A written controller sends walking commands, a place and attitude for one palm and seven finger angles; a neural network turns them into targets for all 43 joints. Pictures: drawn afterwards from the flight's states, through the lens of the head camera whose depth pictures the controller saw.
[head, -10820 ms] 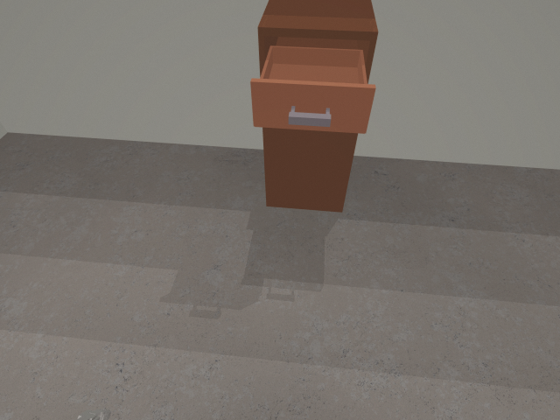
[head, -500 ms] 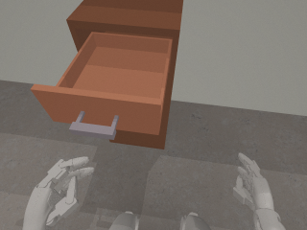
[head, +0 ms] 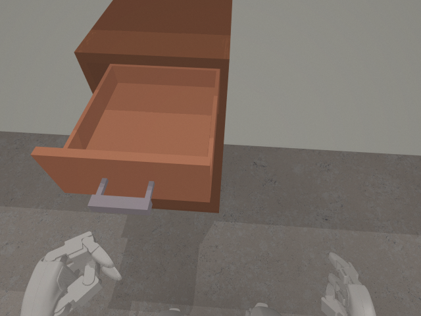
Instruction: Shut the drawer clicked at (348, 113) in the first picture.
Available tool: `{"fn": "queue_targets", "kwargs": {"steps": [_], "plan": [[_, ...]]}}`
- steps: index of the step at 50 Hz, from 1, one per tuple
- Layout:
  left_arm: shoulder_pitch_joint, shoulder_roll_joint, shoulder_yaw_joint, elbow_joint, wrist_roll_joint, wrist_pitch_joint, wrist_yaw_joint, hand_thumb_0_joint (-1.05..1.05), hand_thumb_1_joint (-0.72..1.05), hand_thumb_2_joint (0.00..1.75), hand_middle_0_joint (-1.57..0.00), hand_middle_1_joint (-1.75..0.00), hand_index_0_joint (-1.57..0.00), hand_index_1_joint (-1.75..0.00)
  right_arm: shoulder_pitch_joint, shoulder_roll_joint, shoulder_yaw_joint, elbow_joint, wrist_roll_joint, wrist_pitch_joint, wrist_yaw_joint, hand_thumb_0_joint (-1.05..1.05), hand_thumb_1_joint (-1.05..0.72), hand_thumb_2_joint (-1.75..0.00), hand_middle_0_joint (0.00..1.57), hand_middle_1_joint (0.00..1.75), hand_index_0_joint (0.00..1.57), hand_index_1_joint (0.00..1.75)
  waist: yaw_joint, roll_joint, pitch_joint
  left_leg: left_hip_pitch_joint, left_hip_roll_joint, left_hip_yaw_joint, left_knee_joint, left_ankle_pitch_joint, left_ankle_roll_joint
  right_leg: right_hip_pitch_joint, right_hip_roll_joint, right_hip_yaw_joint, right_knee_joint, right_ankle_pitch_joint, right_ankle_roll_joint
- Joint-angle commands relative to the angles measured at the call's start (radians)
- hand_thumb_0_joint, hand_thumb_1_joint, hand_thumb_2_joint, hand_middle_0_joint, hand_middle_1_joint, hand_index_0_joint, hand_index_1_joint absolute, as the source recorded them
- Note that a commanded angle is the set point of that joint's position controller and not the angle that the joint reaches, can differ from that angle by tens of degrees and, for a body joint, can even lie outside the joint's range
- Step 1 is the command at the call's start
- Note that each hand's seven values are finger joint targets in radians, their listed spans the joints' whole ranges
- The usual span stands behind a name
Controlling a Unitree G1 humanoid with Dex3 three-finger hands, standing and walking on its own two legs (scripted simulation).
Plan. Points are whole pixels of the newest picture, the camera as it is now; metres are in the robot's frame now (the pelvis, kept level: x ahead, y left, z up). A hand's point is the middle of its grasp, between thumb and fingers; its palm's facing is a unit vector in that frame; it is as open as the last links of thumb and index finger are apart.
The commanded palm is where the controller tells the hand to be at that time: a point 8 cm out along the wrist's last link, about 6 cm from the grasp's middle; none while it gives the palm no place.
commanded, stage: raise the hand and make a fist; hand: left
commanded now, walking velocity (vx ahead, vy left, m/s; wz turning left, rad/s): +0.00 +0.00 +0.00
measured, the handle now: (124, 194) +0.33 +0.19 +0.03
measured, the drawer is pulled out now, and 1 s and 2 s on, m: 0.29 0.29 0.29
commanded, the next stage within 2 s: bring the fist close to the handle in 0.92 s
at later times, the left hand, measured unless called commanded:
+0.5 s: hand (95, 278) +0.16 +0.16 +0.12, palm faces +0.01 -1.00 -0.07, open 3.3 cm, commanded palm +0.10 +0.21 +0.13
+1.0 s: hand (97, 286) +0.15 +0.15 +0.13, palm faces +0.02 -0.99 -0.10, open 3.3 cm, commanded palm +0.10 +0.21 +0.13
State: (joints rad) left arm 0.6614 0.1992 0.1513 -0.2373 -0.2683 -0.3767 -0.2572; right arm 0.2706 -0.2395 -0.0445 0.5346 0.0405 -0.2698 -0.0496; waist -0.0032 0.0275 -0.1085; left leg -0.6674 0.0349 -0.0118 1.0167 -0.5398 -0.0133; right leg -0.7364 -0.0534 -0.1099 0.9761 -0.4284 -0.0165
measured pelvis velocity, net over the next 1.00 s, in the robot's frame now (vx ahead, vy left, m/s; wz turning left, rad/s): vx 0.01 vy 0.00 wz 0.00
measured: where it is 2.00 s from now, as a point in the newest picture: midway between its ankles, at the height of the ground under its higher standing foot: outside the picture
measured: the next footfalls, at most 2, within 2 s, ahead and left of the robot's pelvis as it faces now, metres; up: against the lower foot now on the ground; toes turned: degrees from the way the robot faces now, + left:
none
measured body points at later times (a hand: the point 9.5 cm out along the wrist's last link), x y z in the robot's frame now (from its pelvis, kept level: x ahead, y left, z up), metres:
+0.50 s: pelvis +0.02 +0.02 +0.01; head +0.03 +0.01 +0.46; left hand +0.16 +0.21 +0.13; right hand +0.23 -0.18 -0.03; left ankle -0.02 +0.13 -0.68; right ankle +0.03 -0.11 -0.68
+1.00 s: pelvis +0.01 +0.00 +0.02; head +0.02 -0.02 +0.47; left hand +0.15 +0.21 +0.13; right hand +0.21 -0.22 -0.04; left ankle -0.02 +0.13 -0.68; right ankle +0.03 -0.11 -0.68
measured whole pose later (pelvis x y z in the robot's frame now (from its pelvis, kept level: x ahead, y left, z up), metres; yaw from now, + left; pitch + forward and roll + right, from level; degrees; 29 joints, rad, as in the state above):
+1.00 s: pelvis +0.01 +0.00 +0.02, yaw +0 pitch +6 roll -1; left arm 0.79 0.19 0.07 -0.47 -0.21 -0.26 -0.18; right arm 0.26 -0.21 0.01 0.49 0.05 -0.29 -0.04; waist 0.03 0.05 -0.12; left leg -0.50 0.04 -0.01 0.91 -0.52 -0.02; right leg -0.58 -0.05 -0.11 0.88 -0.41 -0.02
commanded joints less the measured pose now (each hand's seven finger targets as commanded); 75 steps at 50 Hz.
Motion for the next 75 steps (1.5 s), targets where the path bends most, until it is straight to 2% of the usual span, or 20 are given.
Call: {"fn": "queue_targets", "kwargs": {"steps": [1, 4, 11, 15, 16, 18, 20, 26, 28, 30, 35, 38, 43, 49, 52, 55, 64, 67, 69, 75], "plan": [[0.097, 0.078, 0.025, -0.272, -0.003, -0.056, 0.021, 0.0, 0.9, 0.9, -1.2, -1.38, -1.2, -1.38, -0.092, -0.081, -0.024, -0.196, 0.004, -0.072, 0.012, 0.0, -0.9, -0.9, 0.2, 0.3, 0.2, 0.3, 0.028, 0.005, -0.167, 0.031, -0.045, -0.005, -0.173, 0.33, 0.036, 0.241, 0.035, 0.042, -0.153, 0.185, 0.002], [0.099, 0.061, -0.011, -0.31, 0.024, -0.028, 0.05, 0.0, 0.9, 0.9, -1.26, -1.45, -1.26, -1.45, -0.105, -0.08, -0.017, -0.21, 0.002, -0.061, 0.018, 0.0, -0.9, -0.9, 0.2, 0.3, 0.2, 0.3, 0.023, -0.003, -0.122, 0.04, -0.039, -0.012, -0.192, 0.335, 0.034, 0.228, 0.041, 0.018, -0.146, 0.19, 0.0], [0.137, 0.051, -0.043, -0.407, 0.055, 0.027, 0.088, 0.0, 0.9, 0.9, -1.4, -1.6, -1.4, -1.6, -0.101, -0.071, 0.0, -0.243, 0.002, -0.03, 0.026, 0.0, -0.9, -0.9, 0.2, 0.3, 0.2, 0.3, 0.028, 0.015, -0.101, 0.07, -0.031, -0.014, -0.22, 0.338, 0.029, 0.231, 0.048, 0.001, -0.15, 0.193, 0.001], [0.142, 0.038, -0.071, -0.453, 0.062, 0.047, 0.089, 0.0, 0.9, 0.9, -1.4, -1.6, -1.4, -1.6, -0.096, -0.069, 0.009, -0.247, 0.002, -0.032, 0.027, 0.0, -0.9, -0.9, 0.2, 0.3, 0.2, 0.3, 0.022, 0.005, -0.105, 0.097, -0.026, -0.019, -0.224, 0.366, 0.029, 0.242, 0.049, -0.002, -0.156, 0.218, 0.002], [0.163, 0.051, -0.055, -0.46, 0.061, 0.053, 0.088, 0.0, 0.9, 0.9, -1.4, -1.6, -1.4, -1.6, -0.095, -0.067, 0.007, -0.247, 0.005, -0.032, 0.029, 0.0, -0.9, -0.9, 0.2, 0.3, 0.2, 0.3, 0.03, 0.007, -0.12, 0.101, -0.025, -0.019, -0.224, 0.379, 0.027, 0.254, 0.049, -0.003, -0.155, 0.228, 0.002], [0.146, 0.036, -0.087, -0.49, 0.064, 0.064, 0.084, 0.0, 0.9, 0.9, -1.4, -1.6, -1.4, -1.6, -0.095, -0.067, 0.014, -0.251, 0.005, -0.036, 0.029, 0.0, -0.9, -0.9, 0.2, 0.3, 0.2, 0.3, 0.018, 0.016, -0.099, 0.111, -0.024, -0.02, -0.227, 0.383, 0.027, 0.245, 0.048, -0.006, -0.161, 0.234, 0.004], [0.162, 0.029, -0.096, -0.511, 0.069, 0.073, 0.088, 0.0, 0.9, 0.9, -1.4, -1.6, -1.4, -1.6, -0.095, -0.065, 0.016, -0.25, 0.007, -0.041, 0.031, 0.0, -0.9, -0.9, 0.2, 0.3, 0.2, 0.3, 0.025, 0.034, -0.103, 0.127, -0.023, -0.021, -0.232, 0.4, 0.026, 0.254, 0.047, -0.005, -0.164, 0.237, 0.003], [0.234, 0.044, -0.077, -0.551, 0.072, 0.098, 0.104, 0.0, 0.9, 0.9, -1.4, -1.6, -1.4, -1.6, -0.108, -0.054, 0.017, -0.25, 0.014, -0.05, 0.034, 0.0, -0.9, -0.9, 0.2, 0.3, 0.2, 0.3, 0.042, -0.009, -0.09, 0.131, -0.021, -0.02, -0.255, 0.412, 0.021, 0.292, 0.049, -0.01, -0.176, 0.25, 0.003], [0.238, 0.025, -0.096, -0.539, 0.075, 0.101, 0.106, 0.0, 0.9, 0.9, -1.4, -1.6, -1.4, -1.6, -0.111, -0.057, 0.018, -0.252, 0.013, -0.051, 0.031, 0.0, -0.9, -0.9, 0.2, 0.3, 0.2, 0.3, 0.036, -0.018, -0.061, 0.121, -0.024, -0.015, -0.258, 0.376, 0.023, 0.28, 0.049, -0.011, -0.183, 0.23, 0.004], [0.235, 0.024, -0.094, -0.52, 0.076, 0.1, 0.11, 0.0, 0.9, 0.9, -1.4, -1.6, -1.4, -1.6, -0.114, -0.059, 0.019, -0.246, 0.011, -0.05, 0.028, 0.0, -0.9, -0.9, 0.2, 0.3, 0.2, 0.3, 0.034, -0.032, -0.039, 0.106, -0.03, -0.013, -0.261, 0.339, 0.025, 0.281, 0.049, -0.004, -0.196, 0.207, 0.003], [0.246, 0.045, -0.069, -0.541, 0.069, 0.07, 0.109, 0.0, 0.9, 0.9, -1.4, -1.6, -1.4, -1.6, -0.112, -0.057, 0.015, -0.248, 0.01, -0.058, 0.023, 0.0, -0.9, -0.9, 0.2, 0.3, 0.2, 0.3, 0.042, -0.014, -0.071, 0.108, -0.037, -0.001, -0.252, 0.326, 0.028, 0.303, 0.044, 0.015, -0.206, 0.204, 0.001], [0.217, 0.066, -0.041, -0.519, 0.056, 0.049, 0.105, 0.0, 0.9, 0.9, -1.4, -1.6, -1.4, -1.6, -0.11, -0.062, 0.014, -0.242, 0.014, -0.064, 0.016, 0.0, -0.9, -0.9, 0.2, 0.3, 0.2, 0.3, 0.035, -0.02, -0.044, 0.091, -0.038, 0.002, -0.246, 0.281, 0.029, 0.286, 0.043, 0.03, -0.226, 0.157, 0.001], [0.203, 0.051, -0.051, -0.492, 0.043, 0.038, 0.091, 0.0, 0.9, 0.9, -1.4, -1.6, -1.4, -1.6, -0.109, -0.062, 0.014, -0.231, 0.014, -0.082, 0.013, 0.0, -0.9, -0.9, 0.2, 0.3, 0.2, 0.3, 0.033, -0.021, -0.055, 0.096, -0.042, 0.002, -0.245, 0.275, 0.032, 0.296, 0.038, 0.041, -0.241, 0.149, 0.002], [0.164, 0.099, 0.02, -0.427, 0.028, 0.052, 0.074, 0.0, 0.9, 0.9, -1.4, -1.6, -1.4, -1.6, -0.123, -0.064, 0.015, -0.21, 0.019, -0.083, -0.003, 0.0, -0.9, -0.9, 0.2, 0.3, 0.2, 0.3, 0.039, -0.04, -0.041, 0.083, -0.047, 0.009, -0.245, 0.251, 0.034, 0.322, 0.03, 0.083, -0.292, 0.096, 0.003], [0.132, 0.086, 0.025, -0.39, 0.005, 0.054, 0.058, 0.0, 0.9, 0.9, -1.4, -1.6, -1.4, -1.6, -0.118, -0.064, 0.017, -0.2, 0.02, -0.09, -0.009, 0.0, -0.9, -0.9, 0.2, 0.3, 0.2, 0.3, 0.032, -0.068, -0.035, 0.086, -0.047, 0.009, -0.246, 0.258, 0.033, 0.324, 0.03, 0.088, -0.302, 0.108, 0.008], [0.107, 0.07, 0.016, -0.332, 0.001, 0.044, 0.04, 0.0, 0.9, 0.9, -1.4, -1.6, -1.4, -1.6, -0.11, -0.072, 0.015, -0.182, 0.017, -0.095, -0.008, 0.0, -0.9, -0.9, 0.2, 0.3, 0.2, 0.3, 0.023, -0.052, -0.023, 0.088, -0.049, 0.008, -0.242, 0.272, 0.032, 0.309, 0.032, 0.08, -0.294, 0.139, 0.008], [0.007, 0.089, 0.02, -0.29, 0.025, -0.012, 0.043, 0.0, 0.9, 0.9, -1.4, -1.6, -1.4, -1.6, -0.1, -0.085, 0.005, -0.169, 0.002, -0.091, 0.003, 0.0, -0.9, -0.9, 0.2, 0.3, 0.2, 0.3, 0.014, -0.029, -0.07, 0.063, -0.052, 0.003, -0.22, 0.266, 0.033, 0.276, 0.034, 0.067, -0.245, 0.125, 0.004], [0.01, 0.05, -0.023, -0.28, 0.03, -0.017, 0.049, 0.0, 0.9, 0.9, -1.4, -1.6, -1.4, -1.6, -0.096, -0.082, 0.005, -0.177, 0.0, -0.087, 0.012, 0.0, -0.9, -0.9, 0.2, 0.3, 0.2, 0.3, 0.013, 0.011, -0.087, 0.062, -0.053, 0.001, -0.217, 0.28, 0.031, 0.259, 0.035, 0.045, -0.212, 0.155, 0.001], [0.007, 0.053, -0.022, -0.253, 0.041, -0.012, 0.063, 0.0, 0.9, 0.9, -1.4, -1.6, -1.4, -1.6, -0.098, -0.085, 0.002, -0.176, -0.005, -0.076, 0.013, 0.0, -0.9, -0.9, 0.2, 0.3, 0.2, 0.3, 0.01, -0.036, -0.092, 0.044, -0.051, -0.002, -0.208, 0.294, 0.033, 0.254, 0.037, 0.04, -0.199, 0.175, 0.003], [-0.051, 0.052, -0.027, -0.226, 0.055, -0.018, 0.083, 0.0, 0.9, 0.9, -1.4, -1.6, -1.4, -1.6, -0.086, -0.09, 0.0, -0.19, -0.01, -0.047, 0.011, 0.0, -0.9, -0.9, 0.2, 0.3, 0.2, 0.3, 0.007, -0.018, -0.115, 0.008, -0.05, -0.006, -0.191, 0.266, 0.028, 0.212, 0.039, 0.035, -0.16, 0.135, -0.001]]}}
